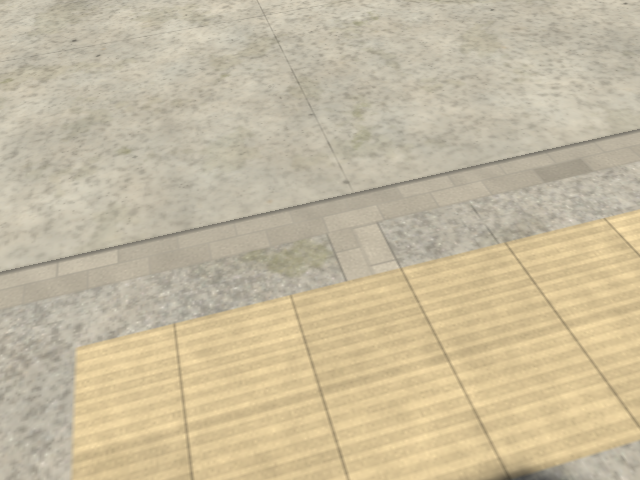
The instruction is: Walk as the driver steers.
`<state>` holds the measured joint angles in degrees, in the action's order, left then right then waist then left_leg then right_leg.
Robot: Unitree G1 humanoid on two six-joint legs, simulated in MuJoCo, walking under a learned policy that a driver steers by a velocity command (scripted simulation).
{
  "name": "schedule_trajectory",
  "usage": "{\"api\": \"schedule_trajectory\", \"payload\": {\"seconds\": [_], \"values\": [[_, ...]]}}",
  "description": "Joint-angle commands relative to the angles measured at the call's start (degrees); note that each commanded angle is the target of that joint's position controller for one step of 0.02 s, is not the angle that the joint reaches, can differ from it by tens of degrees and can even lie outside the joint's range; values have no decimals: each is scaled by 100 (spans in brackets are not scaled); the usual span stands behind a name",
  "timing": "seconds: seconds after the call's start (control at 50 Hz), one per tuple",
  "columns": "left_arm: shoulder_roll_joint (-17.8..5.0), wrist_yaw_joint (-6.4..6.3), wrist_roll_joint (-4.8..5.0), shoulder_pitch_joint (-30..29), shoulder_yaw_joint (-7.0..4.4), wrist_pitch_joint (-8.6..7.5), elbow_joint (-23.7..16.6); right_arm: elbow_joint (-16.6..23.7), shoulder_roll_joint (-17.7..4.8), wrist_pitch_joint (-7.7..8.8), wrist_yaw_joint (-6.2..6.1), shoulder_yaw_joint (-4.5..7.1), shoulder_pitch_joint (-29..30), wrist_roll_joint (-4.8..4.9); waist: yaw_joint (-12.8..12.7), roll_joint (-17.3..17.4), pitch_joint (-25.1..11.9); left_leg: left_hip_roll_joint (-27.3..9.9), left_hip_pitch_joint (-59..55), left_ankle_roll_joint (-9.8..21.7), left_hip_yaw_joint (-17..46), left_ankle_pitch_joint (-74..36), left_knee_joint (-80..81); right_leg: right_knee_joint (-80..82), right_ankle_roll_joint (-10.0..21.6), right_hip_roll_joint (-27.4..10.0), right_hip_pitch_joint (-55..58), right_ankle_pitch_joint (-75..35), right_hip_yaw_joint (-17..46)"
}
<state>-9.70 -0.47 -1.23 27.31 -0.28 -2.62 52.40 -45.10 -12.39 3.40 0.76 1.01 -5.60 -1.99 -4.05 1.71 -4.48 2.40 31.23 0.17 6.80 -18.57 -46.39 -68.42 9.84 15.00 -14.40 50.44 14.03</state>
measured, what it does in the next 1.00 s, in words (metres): goes down: left foot 0.21 m lower, then right foot 0.20 m lower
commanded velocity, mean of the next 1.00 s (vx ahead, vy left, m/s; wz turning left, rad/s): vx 0.87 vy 0.00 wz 0.09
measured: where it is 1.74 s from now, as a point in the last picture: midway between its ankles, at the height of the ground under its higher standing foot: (362, 395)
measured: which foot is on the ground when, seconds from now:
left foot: up 0.00-0.06, down 0.08-0.46, up 0.48-0.78, down 0.80-1.00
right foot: down 0.00-0.08, up 0.10-0.44, down 0.46-0.80, up 0.82-1.00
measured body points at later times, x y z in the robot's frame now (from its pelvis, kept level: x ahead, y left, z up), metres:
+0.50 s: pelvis +0.40 -0.02 -0.29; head +0.41 -0.01 +0.16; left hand +0.64 +0.13 -0.40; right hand +0.16 -0.16 -0.41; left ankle +0.13 +0.14 -0.74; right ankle +0.42 -0.11 -1.04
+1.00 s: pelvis +0.80 +0.03 -0.31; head +0.85 +0.05 +0.14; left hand +0.89 +0.29 -0.44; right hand +0.91 -0.20 -0.45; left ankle +0.82 +0.09 -1.04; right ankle +0.83 -0.11 -0.94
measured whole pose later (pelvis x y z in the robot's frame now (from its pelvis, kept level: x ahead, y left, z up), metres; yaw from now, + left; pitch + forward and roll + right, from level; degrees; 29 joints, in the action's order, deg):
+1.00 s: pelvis +0.80 +0.03 -0.31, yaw +10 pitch +0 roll +0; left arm -12.3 -0.7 -1.6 8.4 -0.6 -3.0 45.6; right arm -51.0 -11.9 3.3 0.4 1.5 -14.1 -1.2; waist 0.4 -1.2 5.5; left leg 6.2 17.7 6.4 -1.7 13.2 -30.5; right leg -73.7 2.0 -3.6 -35.7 21.5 0.6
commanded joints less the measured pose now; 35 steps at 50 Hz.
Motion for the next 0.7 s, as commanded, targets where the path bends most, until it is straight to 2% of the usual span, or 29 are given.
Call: {"api": "schedule_trajectory", "payload": {"seconds": [0.02,0.04,0.06,0.08,0.1,0.12,0.16,0.18,0.2,0.22,0.24,0.26,0.28,0.3,0.32,0.36,0.38,0.4,0.42,0.44,0.46,0.48,0.5,0.54,0.56,0.58,0.62,0.66,0.7], "values": [[-859,-57,-193,-726,-182,48,-339,-7,-455,128,-100,241,-828,5,476,-947,723,4,-1093,146,242,907,100,-197,743,-912,-870,-4929,1939],[-914,-3,-271,-1106,-194,135,-493,68,-503,122,-169,271,-1229,213,803,-605,634,38,-1901,76,-131,1717,1782,-487,601,-578,-1063,-5665,1378],[-817,62,-186,-1215,-166,108,-420,-228,-544,162,-220,370,-2060,211,1116,-419,611,-87,-3488,121,-56,942,1978,-1924,536,-472,-2187,-6270,1264],[-659,86,-150,-1697,-211,86,-484,-494,-571,119,-258,412,-3074,196,1752,239,785,-785,-5138,495,556,168,2866,-4183,295,18,-3929,-3596,624],[-338,36,-13,-1854,-182,12,-755,-522,-587,62,-174,376,-3027,195,1523,340,814,-1576,-5743,425,461,-1572,1133,-5629,297,65,-5403,-929,-115],[-198,-31,76,-1241,-116,-50,-1018,-373,-709,129,-17,325,-2647,0,635,816,80,-2068,-6547,314,845,-2672,368,-4737,370,-878,-6077,-1177,-645],[-336,-97,-319,-1457,-159,-33,-796,-631,-641,199,-8,335,-3271,120,940,343,252,-2145,-5525,881,1275,-763,633,-4730,349,-1159,-6613,-1274,-902],[-527,-50,-440,-2402,-219,-121,-1107,-780,-729,366,-92,350,-3242,-18,967,530,673,-2352,-4739,1056,1974,1177,871,-3384,134,-1540,-6869,-2462,-124],[-560,54,-498,-3159,-192,-216,-1264,-908,-560,451,-153,249,-2957,-63,852,164,1384,-2294,-3341,996,2288,1693,1457,-1797,-152,-1702,-6512,-3463,140],[-505,190,-236,-3187,-122,-248,-1267,-773,-215,384,-215,92,-2253,-64,525,-359,1978,-1611,-871,821,1404,1885,2065,466,-443,-1480,-4357,-4725,-264],[-379,202,-274,-2615,-134,-183,-787,-908,-635,368,-215,172,-2209,-66,391,394,1732,-1667,-179,878,1331,1187,1971,83,-409,-1397,-3028,-5443,-644],[-500,239,-313,-2533,-188,-198,-596,-1094,-538,397,-240,169,-2540,38,393,394,1473,-1403,-676,786,1153,1632,1335,107,-279,-1430,-3145,-6626,-494],[-597,348,-163,-2696,-150,-303,-692,-1102,-32,493,-298,-11,-2087,273,120,-208,1626,-623,409,539,-25,3021,1018,1997,-310,-1290,-1940,-8696,-901],[-336,447,-103,-2678,-70,-319,-544,-1049,-107,517,-234,-8,-2057,391,247,-201,1409,-487,1398,577,-156,3652,1324,2096,-349,-1134,-211,-9448,-1837],[-240,470,-98,-2684,-38,-333,-513,-1164,-219,541,-176,19,-2056,443,232,-161,1397,-482,1527,721,120,3604,1139,2087,-360,-1300,438,-9372,-1871],[-393,393,-14,-3095,-5,-233,-577,-1325,-383,424,-180,22,-2478,315,702,184,1695,-674,392,866,480,2998,674,2800,-562,-1380,-18,-8106,-2015],[-536,347,52,-3401,-14,-187,-665,-1568,-302,306,-166,4,-3023,106,1008,-128,1794,-565,-814,938,448,1917,507,3420,-608,-1321,-638,-7250,-2044],[-641,316,57,-3066,-56,-261,-590,-1827,-180,121,-243,-50,-3437,-137,972,12,1684,-487,-1483,999,641,1408,-764,4311,-611,-1552,-338,-6832,-1537],[-884,223,39,-1990,-204,-240,-267,-1989,-272,17,-313,-9,-3453,-260,493,295,1271,-549,-1814,1165,875,741,-2284,5090,-602,-1821,391,-6885,-1191],[-986,136,-152,-925,-256,-236,41,-1984,-529,2,-354,102,-3124,-72,-235,139,1031,-224,-1192,1008,391,1042,-3907,5585,-610,-2017,1568,-7377,-1143],[-1298,84,-150,-114,-391,-209,211,-1711,-496,36,-268,189,-2426,43,-585,-440,553,336,218,954,14,5058,-5560,5169,-338,-2615,3115,-8028,-725],[-1408,116,-242,291,-325,-323,264,-1330,-299,152,-377,121,-2768,374,-147,-720,-347,6,2078,867,223,6097,-6063,2670,-269,-3611,5275,-10596,-257],[-1189,112,-190,379,-318,-318,236,-1266,-258,186,-455,67,-2827,447,-291,-664,-1050,-236,3051,829,106,5788,-6025,2548,64,-4005,5993,-10398,179],[-1218,-82,-274,219,-438,-458,374,-876,-437,195,-314,189,-1881,149,-379,-847,-1151,-717,3682,951,129,4582,-5072,3735,559,-3976,4985,-4829,1003],[-748,-139,-260,-33,-285,-511,372,-776,-383,163,-156,237,-1469,30,-80,-240,-334,-808,2993,842,-49,4017,-4290,4500,497,-3791,3122,-4301,689],[-664,-186,-228,-272,-262,-580,496,-613,-193,5,-39,273,-1221,-106,337,-306,389,-1008,2507,608,143,3906,-3851,4731,508,-4083,1712,-4388,926],[-505,-203,-162,-778,-221,-616,307,-422,213,-170,131,215,-991,-76,840,-223,1067,-1318,1853,362,146,3591,-2947,5258,241,-3956,59,-4758,200],[-641,-150,-56,-1497,-288,-610,120,-150,430,-111,225,87,-772,-72,1172,-856,1286,-1366,938,530,-153,2609,-1505,5553,-204,-3388,-888,-5020,-1131],[-854,-102,33,-1506,-364,-580,57,-124,239,-98,258,106,-589,39,1109,-814,1208,-816,-451,698,-1026,2219,-751,5622,-436,-2826,-1228,-5370,-2115]]}}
